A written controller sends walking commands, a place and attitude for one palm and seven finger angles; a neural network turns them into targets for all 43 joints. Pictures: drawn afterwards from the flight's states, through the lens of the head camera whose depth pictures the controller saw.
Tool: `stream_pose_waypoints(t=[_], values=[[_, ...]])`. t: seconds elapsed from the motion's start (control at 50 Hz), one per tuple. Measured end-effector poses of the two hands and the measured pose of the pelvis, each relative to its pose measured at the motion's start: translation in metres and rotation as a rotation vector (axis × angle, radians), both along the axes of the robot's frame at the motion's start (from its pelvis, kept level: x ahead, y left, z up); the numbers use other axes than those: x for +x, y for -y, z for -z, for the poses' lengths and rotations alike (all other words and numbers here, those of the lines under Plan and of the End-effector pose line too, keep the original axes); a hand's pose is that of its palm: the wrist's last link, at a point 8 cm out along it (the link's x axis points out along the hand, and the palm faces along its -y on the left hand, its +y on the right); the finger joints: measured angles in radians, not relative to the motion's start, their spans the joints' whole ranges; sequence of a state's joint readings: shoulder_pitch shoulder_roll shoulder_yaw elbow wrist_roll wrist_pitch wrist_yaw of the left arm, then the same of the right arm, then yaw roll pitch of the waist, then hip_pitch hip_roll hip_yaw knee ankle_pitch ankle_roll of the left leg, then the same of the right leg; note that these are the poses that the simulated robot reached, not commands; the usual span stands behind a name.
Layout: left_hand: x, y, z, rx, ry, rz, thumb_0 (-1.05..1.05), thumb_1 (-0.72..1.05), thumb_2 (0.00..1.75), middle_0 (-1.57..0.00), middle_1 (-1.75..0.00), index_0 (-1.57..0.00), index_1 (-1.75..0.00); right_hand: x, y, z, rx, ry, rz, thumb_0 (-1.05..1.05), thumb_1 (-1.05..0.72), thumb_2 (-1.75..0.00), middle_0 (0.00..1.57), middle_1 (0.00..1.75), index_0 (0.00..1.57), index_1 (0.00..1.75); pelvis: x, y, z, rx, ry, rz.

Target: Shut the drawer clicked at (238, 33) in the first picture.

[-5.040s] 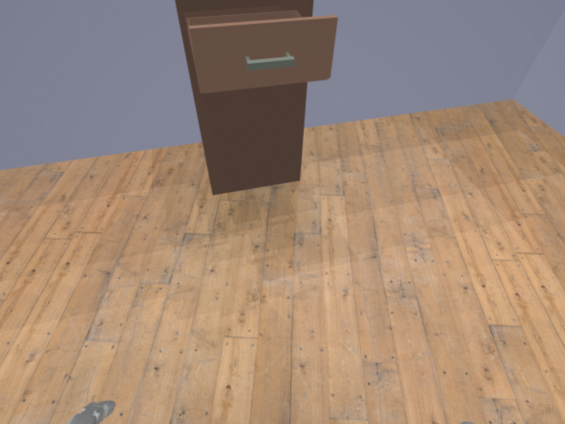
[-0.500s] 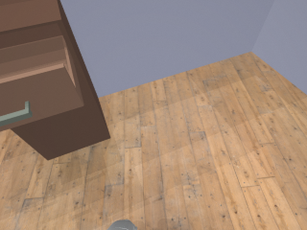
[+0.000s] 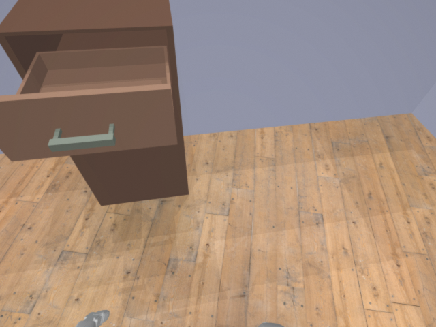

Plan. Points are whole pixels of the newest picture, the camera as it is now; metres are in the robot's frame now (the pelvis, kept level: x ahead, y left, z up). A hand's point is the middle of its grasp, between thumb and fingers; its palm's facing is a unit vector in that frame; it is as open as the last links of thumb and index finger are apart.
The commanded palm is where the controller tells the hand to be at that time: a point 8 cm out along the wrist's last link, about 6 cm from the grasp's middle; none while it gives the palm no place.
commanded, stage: turn to face it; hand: left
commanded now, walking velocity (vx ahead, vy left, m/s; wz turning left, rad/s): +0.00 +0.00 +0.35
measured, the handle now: (84, 136) +0.49 +0.33 +0.03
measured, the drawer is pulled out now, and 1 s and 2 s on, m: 0.29 0.29 0.29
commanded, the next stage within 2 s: take the last steps up to it in 0.24 s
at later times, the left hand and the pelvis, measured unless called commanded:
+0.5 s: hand out of the picture -0.03 +0.15 -0.15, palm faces +0.27 -0.93 -0.26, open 7.4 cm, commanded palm none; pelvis -0.01 -0.04 +0.00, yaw +12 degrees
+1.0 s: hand out of the picture +0.04 +0.25 -0.18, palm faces +0.29 -0.94 -0.15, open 7.4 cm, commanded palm none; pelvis +0.06 +0.07 +0.00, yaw +13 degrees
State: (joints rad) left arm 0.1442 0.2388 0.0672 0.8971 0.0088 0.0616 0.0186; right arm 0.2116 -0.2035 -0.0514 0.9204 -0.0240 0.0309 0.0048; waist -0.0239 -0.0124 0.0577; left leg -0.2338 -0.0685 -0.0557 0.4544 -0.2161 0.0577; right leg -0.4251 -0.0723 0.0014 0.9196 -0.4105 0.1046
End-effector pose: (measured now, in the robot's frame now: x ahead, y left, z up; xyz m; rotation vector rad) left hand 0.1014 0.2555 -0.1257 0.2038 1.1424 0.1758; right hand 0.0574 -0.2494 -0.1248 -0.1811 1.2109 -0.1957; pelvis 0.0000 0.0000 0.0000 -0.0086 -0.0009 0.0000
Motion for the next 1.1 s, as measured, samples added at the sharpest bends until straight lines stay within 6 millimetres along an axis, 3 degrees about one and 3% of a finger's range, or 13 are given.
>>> stream_pose_waypoints(t=[0.1,0.16,0.28,0.42,0.54,0.64,0.72,0.78,0.84,0.98,1.1], values=[[0.009,0.025,-0.009,0.019,0.056,-0.004,0.01,0.91,0.90,-0.20,-0.30,-0.20,-0.29,-0.021,0.016,0.020,0.037,-0.067,0.001,0.01,-0.91,-0.90,0.21,0.30,0.20,0.30,-0.003,0.019,0.005,0.020,-0.004,-0.041],[0.002,0.039,-0.013,0.042,0.084,-0.014,0.01,0.91,0.90,-0.20,-0.30,-0.20,-0.29,-0.027,0.029,0.035,0.061,-0.093,-0.003,0.01,-0.91,-0.90,0.21,0.30,0.20,0.30,-0.006,0.031,0.011,0.023,0.003,-0.065],[-0.040,0.056,-0.024,0.046,0.050,-0.095,0.01,0.90,0.90,-0.21,-0.30,-0.20,-0.30,-0.022,0.043,0.033,0.081,-0.124,-0.054,0.01,-0.91,-0.90,0.20,0.30,0.19,0.30,-0.009,0.045,0.000,0.050,0.023,-0.134],[-0.101,0.063,-0.016,0.020,-0.036,-0.205,0.01,0.90,0.90,-0.21,-0.30,-0.20,-0.30,-0.004,0.043,0.027,0.063,-0.136,-0.142,0.01,-0.91,-0.90,0.20,0.30,0.19,0.30,-0.014,0.048,-0.003,0.055,0.024,-0.189],[-0.174,0.058,-0.004,-0.026,-0.159,-0.316,0.01,0.91,0.90,-0.21,-0.30,-0.20,-0.30,0.032,0.019,0.016,0.041,-0.098,-0.248,0.01,-0.91,-0.90,0.20,0.30,0.19,0.30,-0.014,0.032,-0.005,0.038,0.014,-0.223],[-0.235,0.050,0.009,-0.087,-0.307,-0.396,0.01,0.91,0.90,-0.21,-0.30,-0.20,-0.29,0.076,-0.024,0.001,0.023,0.001,-0.328,0.01,-0.91,-0.90,0.20,0.30,0.19,0.30,-0.010,0.006,-0.002,0.016,0.007,-0.231],[-0.261,0.036,0.026,-0.142,-0.419,-0.418,0.01,0.91,0.90,-0.20,-0.30,-0.20,-0.29,0.096,-0.062,-0.002,0.008,0.093,-0.346,0.01,-0.91,-0.90,0.20,0.30,0.19,0.30,-0.002,-0.021,0.008,-0.004,0.018,-0.226],[-0.247,0.020,0.026,-0.158,-0.434,-0.392,0.01,0.91,0.90,-0.20,-0.30,-0.19,-0.29,0.086,-0.080,-0.005,0.014,0.089,-0.320,0.00,-0.91,-0.90,0.20,0.30,0.19,0.30,0.009,-0.037,0.002,-0.011,0.030,-0.219],[-0.210,0.001,0.025,-0.161,-0.371,-0.365,0.01,0.91,0.90,-0.20,-0.30,-0.19,-0.29,0.070,-0.083,-0.007,-0.009,0.043,-0.263,-0.01,-0.94,-0.90,0.21,0.30,0.20,0.30,0.021,-0.050,-0.003,-0.013,0.035,-0.227],[-0.097,-0.038,0.027,-0.134,-0.182,-0.310,0.01,0.91,0.90,-0.20,-0.30,-0.19,-0.29,0.016,-0.086,0.002,-0.020,-0.176,-0.185,0.00,-0.94,-0.90,0.20,0.30,0.20,0.30,0.056,-0.068,-0.002,-0.001,0.039,-0.226],[0.007,-0.053,0.025,-0.112,-0.076,-0.226,0.01,0.91,0.90,-0.20,-0.30,-0.19,-0.29,-0.020,-0.100,0.011,0.022,-0.349,-0.103,0.00,-0.92,-0.90,0.20,0.30,0.19,0.30,0.096,-0.073,0.005,0.009,0.032,-0.222]])
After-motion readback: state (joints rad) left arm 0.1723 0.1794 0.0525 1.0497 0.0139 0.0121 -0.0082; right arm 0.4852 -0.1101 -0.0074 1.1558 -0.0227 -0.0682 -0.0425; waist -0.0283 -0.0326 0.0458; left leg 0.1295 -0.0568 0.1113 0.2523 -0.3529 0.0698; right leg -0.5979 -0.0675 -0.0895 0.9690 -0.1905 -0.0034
